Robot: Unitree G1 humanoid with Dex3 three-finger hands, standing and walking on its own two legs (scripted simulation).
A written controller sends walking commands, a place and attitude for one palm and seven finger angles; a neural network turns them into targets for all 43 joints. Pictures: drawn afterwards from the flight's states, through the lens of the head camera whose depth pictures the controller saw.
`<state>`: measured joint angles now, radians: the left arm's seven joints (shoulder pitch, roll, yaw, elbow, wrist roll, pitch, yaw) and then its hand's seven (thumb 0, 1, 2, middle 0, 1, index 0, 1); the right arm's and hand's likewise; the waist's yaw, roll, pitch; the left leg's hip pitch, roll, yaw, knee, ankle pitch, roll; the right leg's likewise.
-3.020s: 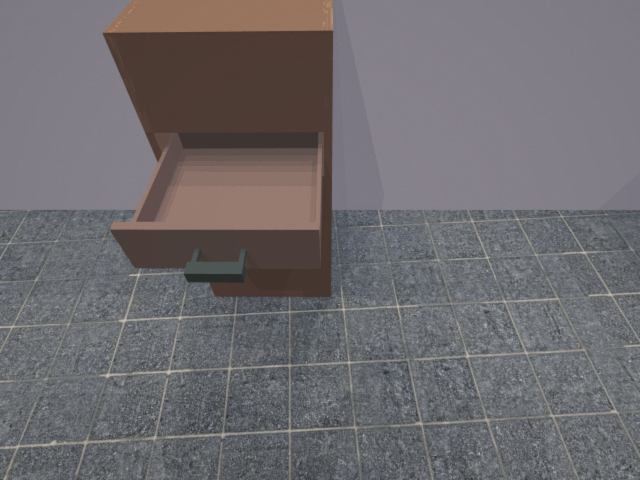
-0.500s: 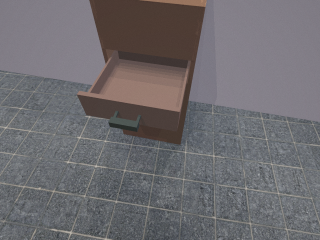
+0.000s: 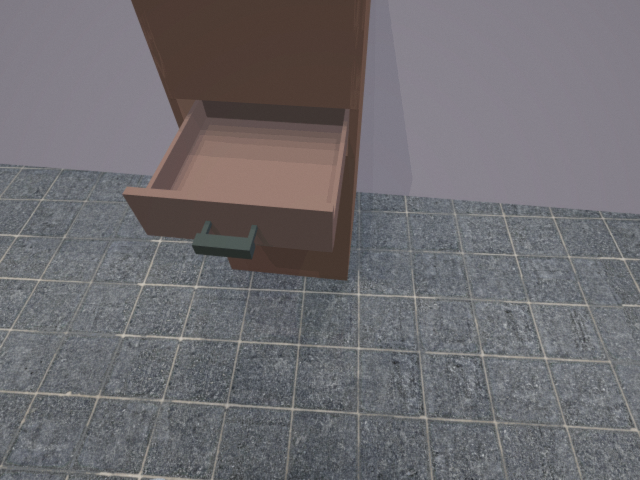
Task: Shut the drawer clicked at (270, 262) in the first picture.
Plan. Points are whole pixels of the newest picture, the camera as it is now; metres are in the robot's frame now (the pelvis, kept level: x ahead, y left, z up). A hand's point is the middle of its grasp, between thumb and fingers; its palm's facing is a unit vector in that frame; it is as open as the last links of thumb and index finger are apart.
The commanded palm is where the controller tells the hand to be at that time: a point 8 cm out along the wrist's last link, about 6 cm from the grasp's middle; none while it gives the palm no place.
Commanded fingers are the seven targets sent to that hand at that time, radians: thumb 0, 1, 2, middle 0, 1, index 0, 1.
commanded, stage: take the last steps up to it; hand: left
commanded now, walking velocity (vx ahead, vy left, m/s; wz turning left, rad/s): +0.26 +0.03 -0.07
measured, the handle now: (227, 236) +0.52 +0.21 -0.10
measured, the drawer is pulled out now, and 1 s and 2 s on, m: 0.30 0.30 0.30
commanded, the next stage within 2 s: come to a stop and stand still in 0.48 s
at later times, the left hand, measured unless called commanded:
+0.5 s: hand (217, 470) +0.15 +0.17 -0.17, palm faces +0.03 -0.98 -0.19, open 7.4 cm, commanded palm none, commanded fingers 0.00 0.90 0.90 -0.20 -0.30 -0.20 -0.30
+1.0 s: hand (227, 396) +0.25 +0.17 -0.15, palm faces +0.00 -0.95 -0.30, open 7.4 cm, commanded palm none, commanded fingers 0.00 0.90 0.90 -0.20 -0.30 -0.20 -0.30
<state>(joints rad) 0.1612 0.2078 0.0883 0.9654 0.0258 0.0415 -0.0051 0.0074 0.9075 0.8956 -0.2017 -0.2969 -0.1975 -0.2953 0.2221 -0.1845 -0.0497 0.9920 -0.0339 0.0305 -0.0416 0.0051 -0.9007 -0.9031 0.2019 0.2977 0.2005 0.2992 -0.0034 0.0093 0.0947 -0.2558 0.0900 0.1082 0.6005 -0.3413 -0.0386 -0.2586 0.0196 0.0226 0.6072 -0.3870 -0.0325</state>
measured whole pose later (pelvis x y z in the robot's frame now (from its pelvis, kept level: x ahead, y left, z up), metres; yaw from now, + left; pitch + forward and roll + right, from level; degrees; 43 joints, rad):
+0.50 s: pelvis +0.11 -0.02 +0.00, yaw -1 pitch +0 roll +1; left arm 0.21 0.17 0.07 1.04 0.02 -0.04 -0.02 0.01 0.91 0.90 -0.20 -0.30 -0.20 -0.30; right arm 0.34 -0.13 -0.03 1.10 -0.02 -0.01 -0.02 0.00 -0.90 -0.90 0.20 0.30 0.20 0.30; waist 0.00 0.00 0.09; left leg -0.19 0.06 0.04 0.62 -0.44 -0.02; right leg -0.30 -0.04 -0.06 0.59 -0.28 -0.03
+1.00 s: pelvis +0.19 -0.04 +0.01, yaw -2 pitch +2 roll +3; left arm 0.16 0.19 0.07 1.01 0.03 0.01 0.04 0.01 0.91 0.90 -0.20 -0.30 -0.20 -0.30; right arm 0.12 -0.21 -0.07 0.99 -0.01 0.06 -0.04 0.01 -0.91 -0.90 0.20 0.30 0.20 0.30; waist 0.01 0.00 0.14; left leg -0.37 0.00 0.02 0.87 -0.49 -0.03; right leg -0.16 -0.05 -0.06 0.50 -0.37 -0.02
